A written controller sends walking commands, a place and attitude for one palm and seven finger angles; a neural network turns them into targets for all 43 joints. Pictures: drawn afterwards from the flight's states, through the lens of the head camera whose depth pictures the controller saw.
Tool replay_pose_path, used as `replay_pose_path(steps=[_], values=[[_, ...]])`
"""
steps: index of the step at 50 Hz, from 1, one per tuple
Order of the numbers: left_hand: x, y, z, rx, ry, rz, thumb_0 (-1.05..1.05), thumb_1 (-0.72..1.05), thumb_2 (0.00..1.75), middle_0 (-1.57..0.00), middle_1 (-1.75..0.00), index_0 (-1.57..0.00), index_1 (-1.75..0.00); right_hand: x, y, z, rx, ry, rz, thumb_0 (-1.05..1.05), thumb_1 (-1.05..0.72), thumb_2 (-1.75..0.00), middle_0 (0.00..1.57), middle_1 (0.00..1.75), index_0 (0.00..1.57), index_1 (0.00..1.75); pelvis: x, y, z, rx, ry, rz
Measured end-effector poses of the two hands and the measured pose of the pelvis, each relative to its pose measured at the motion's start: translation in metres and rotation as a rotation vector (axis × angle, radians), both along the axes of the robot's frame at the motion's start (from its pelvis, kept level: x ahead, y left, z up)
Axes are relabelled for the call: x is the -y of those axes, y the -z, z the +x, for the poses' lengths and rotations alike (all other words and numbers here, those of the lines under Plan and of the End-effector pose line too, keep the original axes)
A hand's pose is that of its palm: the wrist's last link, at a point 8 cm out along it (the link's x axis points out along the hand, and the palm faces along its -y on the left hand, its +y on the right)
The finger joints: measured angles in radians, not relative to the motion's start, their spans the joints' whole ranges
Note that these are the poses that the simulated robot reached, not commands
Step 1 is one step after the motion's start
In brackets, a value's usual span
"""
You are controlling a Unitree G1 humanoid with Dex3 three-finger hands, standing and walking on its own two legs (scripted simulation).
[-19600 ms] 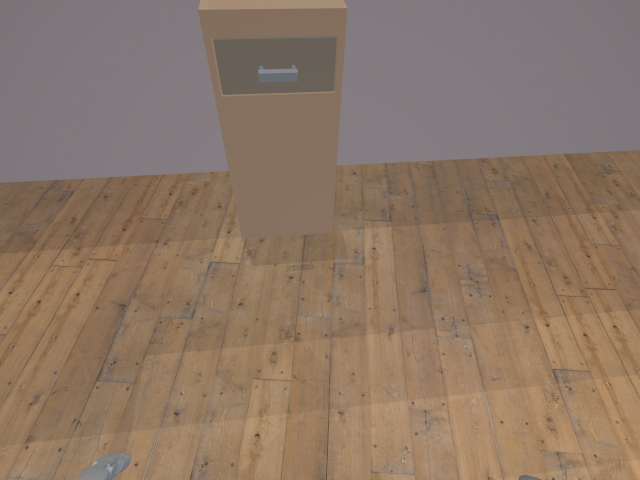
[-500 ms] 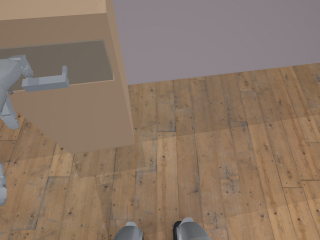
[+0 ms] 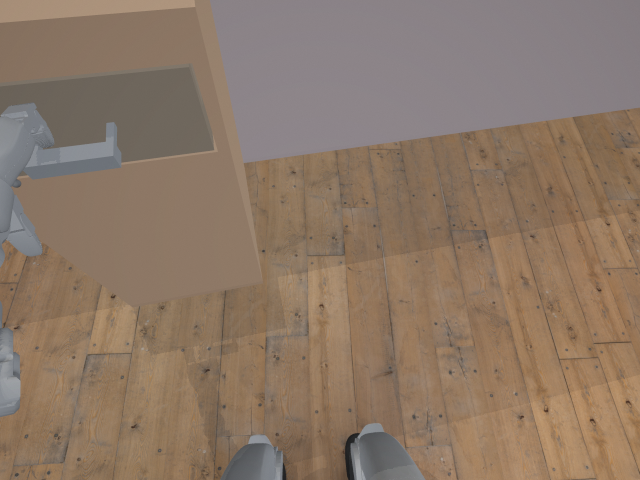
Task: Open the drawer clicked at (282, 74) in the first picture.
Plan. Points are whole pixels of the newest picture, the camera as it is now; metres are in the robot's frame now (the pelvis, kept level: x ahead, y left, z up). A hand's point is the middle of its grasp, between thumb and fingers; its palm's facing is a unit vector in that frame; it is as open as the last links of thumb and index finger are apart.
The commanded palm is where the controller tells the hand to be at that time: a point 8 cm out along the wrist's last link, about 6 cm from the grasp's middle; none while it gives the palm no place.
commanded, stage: lower the fingers behind the handle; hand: left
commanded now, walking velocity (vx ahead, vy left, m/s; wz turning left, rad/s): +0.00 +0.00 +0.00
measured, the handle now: (74, 147) +0.54 +0.32 +0.02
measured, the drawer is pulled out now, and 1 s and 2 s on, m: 0.00 0.00 0.01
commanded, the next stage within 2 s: close the thumb around the handle in 0.76 s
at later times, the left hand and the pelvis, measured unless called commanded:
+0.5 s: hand (38, 199) +0.46 +0.35 +0.00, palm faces -0.07 +0.01 -1.00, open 13.8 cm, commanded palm +0.47 +0.34 +0.05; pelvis -0.01 +0.00 -0.02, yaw +0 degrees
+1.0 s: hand (35, 196) +0.47 +0.36 +0.00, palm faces -0.06 +0.01 -1.00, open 13.4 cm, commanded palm +0.47 +0.35 +0.05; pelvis -0.01 +0.00 -0.03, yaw +0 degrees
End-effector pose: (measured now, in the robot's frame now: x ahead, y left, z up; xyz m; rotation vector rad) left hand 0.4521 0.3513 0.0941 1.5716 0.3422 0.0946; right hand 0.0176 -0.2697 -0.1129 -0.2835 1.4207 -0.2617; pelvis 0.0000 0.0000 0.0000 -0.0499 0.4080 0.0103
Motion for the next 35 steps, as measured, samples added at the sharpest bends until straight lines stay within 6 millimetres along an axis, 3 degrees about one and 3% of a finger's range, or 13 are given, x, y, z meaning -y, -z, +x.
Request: replay_pose_path(steps=[6,14,21,28,35], values=[[0.003,0.014,0.000,0.019,0.075,-0.038,0.00,-0.49,0.30,-0.32,-1.20,-0.31,-1.20,0.011,0.000,-0.005,-0.006,-0.008,-0.045,0.00,-0.90,-0.90,0.20,0.30,0.20,0.30,0.000,0.009,-0.001,-0.020,0.002,-0.005],[-0.001,0.040,-0.006,0.120,0.079,-0.011,0.00,-0.49,0.30,-0.32,-1.20,-0.31,-1.20,0.021,0.016,-0.008,-0.057,-0.038,-0.055,0.00,-0.90,-0.90,0.20,0.30,0.20,0.30,-0.002,0.027,-0.006,-0.066,-0.001,-0.013],[0.000,0.042,-0.005,0.133,0.018,0.018,0.00,-0.49,0.30,-0.32,-1.20,-0.31,-1.20,0.015,0.025,-0.004,-0.049,-0.047,-0.025,0.00,-0.90,-0.90,0.20,0.30,0.20,0.30,0.000,0.029,-0.010,-0.067,-0.012,-0.017],[0.006,0.033,-0.001,0.057,-0.005,0.003,0.00,-0.49,0.30,-0.32,-1.20,-0.32,-1.20,0.008,0.018,-0.002,-0.008,-0.036,-0.010,0.00,-0.90,-0.90,0.20,0.30,0.20,0.30,0.004,0.021,-0.010,-0.042,-0.010,-0.010],[0.005,0.028,0.006,0.037,0.031,0.008,0.00,-0.49,0.30,-0.32,-1.20,-0.32,-1.20,0.014,0.015,-0.010,-0.015,-0.025,-0.034,0.00,-0.90,-0.90,0.20,0.30,0.20,0.30,0.005,0.022,-0.009,-0.050,-0.005,-0.008]])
